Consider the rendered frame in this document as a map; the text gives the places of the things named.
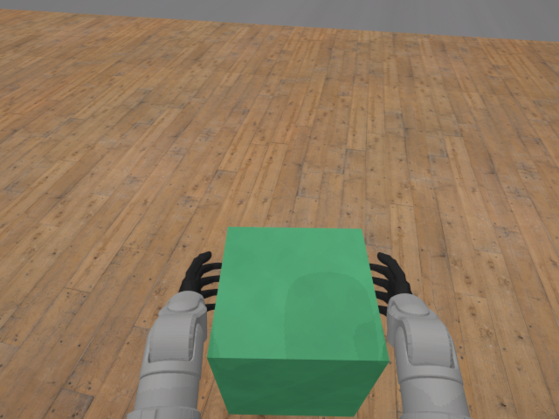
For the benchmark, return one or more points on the left robot hand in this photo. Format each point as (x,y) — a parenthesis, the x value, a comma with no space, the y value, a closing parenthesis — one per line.
(194,282)

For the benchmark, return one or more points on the left robot forearm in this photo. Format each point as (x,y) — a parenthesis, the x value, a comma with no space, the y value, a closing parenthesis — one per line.
(172,362)

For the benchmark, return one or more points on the right robot forearm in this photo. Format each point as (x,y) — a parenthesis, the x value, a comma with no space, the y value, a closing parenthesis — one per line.
(427,364)

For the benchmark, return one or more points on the carton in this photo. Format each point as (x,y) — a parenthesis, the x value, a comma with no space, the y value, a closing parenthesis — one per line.
(296,329)

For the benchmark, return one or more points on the right robot hand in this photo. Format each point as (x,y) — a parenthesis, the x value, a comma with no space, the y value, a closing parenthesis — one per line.
(394,284)

